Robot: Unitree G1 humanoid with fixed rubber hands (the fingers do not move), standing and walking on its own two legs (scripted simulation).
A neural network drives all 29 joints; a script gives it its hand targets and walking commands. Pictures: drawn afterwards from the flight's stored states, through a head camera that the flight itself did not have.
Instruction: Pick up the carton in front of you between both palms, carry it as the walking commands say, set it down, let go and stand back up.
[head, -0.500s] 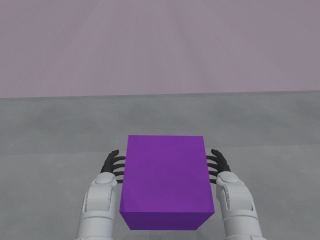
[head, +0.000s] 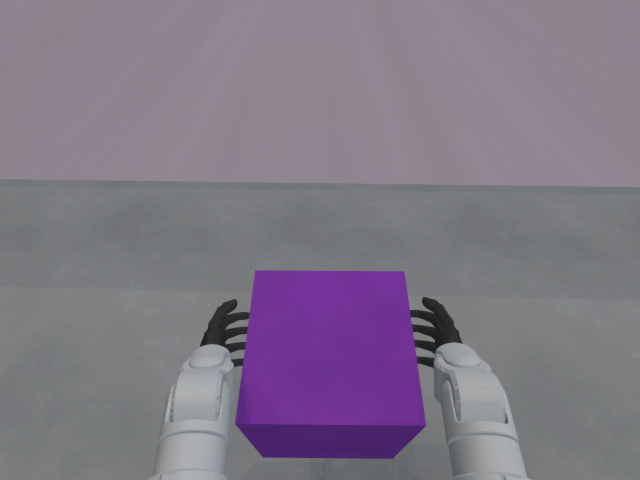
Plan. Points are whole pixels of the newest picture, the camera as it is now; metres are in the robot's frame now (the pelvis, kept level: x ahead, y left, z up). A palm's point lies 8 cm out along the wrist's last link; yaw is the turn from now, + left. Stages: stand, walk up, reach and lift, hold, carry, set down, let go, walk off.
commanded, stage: set down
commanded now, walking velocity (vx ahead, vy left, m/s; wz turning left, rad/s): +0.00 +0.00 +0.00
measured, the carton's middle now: (328, 371) +0.32 +0.00 -0.06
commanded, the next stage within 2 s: none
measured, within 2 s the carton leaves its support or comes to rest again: neither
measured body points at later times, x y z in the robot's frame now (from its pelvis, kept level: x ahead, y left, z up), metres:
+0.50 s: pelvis -0.04 -0.03 -0.04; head +0.12 -0.02 +0.38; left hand +0.36 +0.15 -0.10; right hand +0.35 -0.14 -0.10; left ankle -0.01 +0.10 -0.74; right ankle +0.06 -0.13 -0.74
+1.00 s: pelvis -0.05 -0.01 -0.17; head +0.21 +0.01 +0.20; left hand +0.43 +0.15 -0.26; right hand +0.40 -0.15 -0.25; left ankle -0.01 +0.10 -0.74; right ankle +0.06 -0.13 -0.74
